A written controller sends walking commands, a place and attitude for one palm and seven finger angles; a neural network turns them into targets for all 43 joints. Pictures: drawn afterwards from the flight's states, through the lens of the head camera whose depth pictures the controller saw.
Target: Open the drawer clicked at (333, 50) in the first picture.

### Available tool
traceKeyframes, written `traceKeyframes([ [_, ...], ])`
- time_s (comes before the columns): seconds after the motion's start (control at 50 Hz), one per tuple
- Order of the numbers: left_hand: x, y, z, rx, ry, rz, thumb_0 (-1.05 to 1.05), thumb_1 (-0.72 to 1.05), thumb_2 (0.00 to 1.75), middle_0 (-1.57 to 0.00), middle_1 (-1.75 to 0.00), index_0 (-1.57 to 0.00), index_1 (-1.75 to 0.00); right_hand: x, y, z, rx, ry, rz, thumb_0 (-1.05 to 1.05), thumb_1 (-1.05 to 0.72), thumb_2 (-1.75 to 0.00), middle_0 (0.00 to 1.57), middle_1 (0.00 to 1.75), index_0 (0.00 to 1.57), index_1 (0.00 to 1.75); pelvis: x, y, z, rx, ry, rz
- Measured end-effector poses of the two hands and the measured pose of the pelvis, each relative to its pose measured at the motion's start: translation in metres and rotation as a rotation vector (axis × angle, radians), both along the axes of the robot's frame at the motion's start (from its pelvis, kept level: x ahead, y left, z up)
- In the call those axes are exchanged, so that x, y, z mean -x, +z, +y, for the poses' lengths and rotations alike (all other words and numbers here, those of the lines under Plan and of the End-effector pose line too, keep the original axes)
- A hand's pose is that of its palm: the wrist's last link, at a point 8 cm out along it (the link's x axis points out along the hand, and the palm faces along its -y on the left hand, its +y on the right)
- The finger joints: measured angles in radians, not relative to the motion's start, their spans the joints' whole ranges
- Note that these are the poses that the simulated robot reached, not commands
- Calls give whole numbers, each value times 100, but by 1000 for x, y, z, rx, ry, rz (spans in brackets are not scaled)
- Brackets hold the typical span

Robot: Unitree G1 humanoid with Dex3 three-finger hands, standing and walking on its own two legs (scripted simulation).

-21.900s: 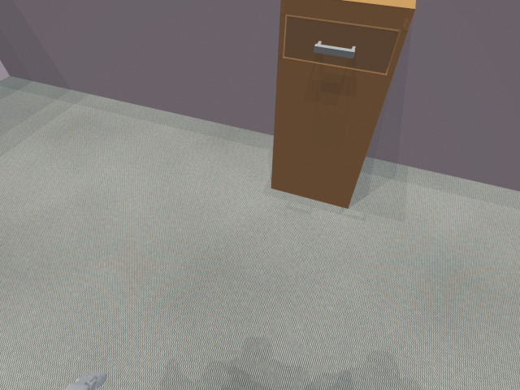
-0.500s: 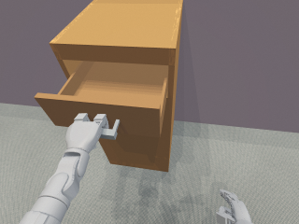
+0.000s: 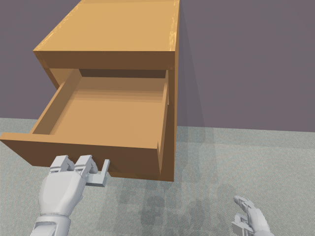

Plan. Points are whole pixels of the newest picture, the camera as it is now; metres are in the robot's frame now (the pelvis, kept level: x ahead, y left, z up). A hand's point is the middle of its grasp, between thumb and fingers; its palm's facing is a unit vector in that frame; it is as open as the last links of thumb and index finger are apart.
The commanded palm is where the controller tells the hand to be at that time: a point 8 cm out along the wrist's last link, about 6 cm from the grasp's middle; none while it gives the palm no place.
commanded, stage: pull the drawer open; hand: left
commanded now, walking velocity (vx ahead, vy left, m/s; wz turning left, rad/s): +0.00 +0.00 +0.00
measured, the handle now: (80, 170) +0.26 +0.21 +0.05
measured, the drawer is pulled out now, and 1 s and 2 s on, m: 0.27 0.30 0.30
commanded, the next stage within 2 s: open the thumb to release the handle in 0.50 s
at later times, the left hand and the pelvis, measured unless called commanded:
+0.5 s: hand (70, 210) +0.17 +0.21 +0.03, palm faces +0.04 -0.09 -1.00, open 5.4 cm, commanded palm +0.12 +0.22 +0.07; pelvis +0.00 -0.01 -0.01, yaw +0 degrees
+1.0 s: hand (69, 209) +0.17 +0.22 +0.03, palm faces +0.04 -0.08 -1.00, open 10.0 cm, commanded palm +0.14 +0.22 +0.07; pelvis -0.03 -0.02 +0.00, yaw +1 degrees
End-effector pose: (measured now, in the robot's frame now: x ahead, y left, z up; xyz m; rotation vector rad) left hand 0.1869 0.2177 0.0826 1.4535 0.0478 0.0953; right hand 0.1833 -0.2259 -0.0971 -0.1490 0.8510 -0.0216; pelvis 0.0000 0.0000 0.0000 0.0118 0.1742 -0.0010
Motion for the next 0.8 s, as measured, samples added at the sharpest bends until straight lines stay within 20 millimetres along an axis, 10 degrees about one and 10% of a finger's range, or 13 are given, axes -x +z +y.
traceKeyframes([
  [0.26,36,2,0,7,16,14,4,74,79,-25,-135,-42,-135,-37,11,27,-44,116,-96,1,-90,-90,20,30,20,30,-3,-6,-3,2,0,9],
  [0.8,32,-1,0,-35,52,-32,0,62,78,-33,-133,-40,-133,13,-12,-11,34,24,17,1,-90,-90,20,30,20,30,18,-7,-17,-10,23,-17],
])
